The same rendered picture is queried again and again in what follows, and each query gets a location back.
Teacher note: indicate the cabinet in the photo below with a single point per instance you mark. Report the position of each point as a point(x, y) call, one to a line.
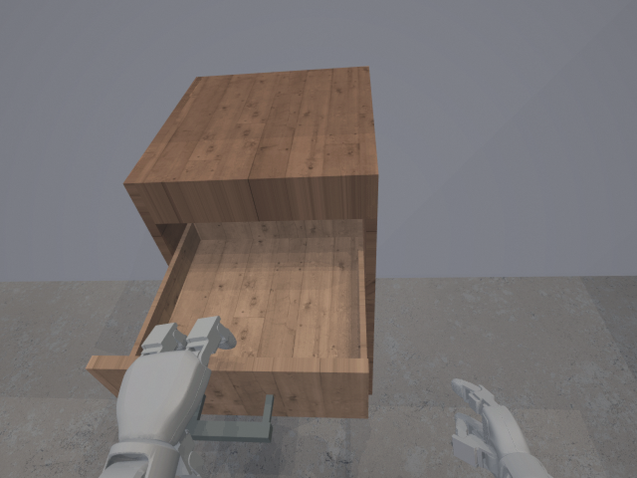
point(280, 146)

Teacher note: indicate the left robot forearm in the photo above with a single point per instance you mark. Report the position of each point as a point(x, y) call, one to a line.
point(141, 458)

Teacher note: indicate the drawer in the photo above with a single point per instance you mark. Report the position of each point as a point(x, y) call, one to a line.
point(291, 293)

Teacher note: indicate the robot left hand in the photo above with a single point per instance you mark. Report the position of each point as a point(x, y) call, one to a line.
point(162, 389)

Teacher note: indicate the handle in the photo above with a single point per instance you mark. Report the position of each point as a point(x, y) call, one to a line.
point(238, 431)

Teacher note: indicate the right robot forearm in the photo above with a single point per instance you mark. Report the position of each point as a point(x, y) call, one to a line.
point(521, 465)

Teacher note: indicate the robot right hand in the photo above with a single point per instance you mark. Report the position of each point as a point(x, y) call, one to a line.
point(484, 444)

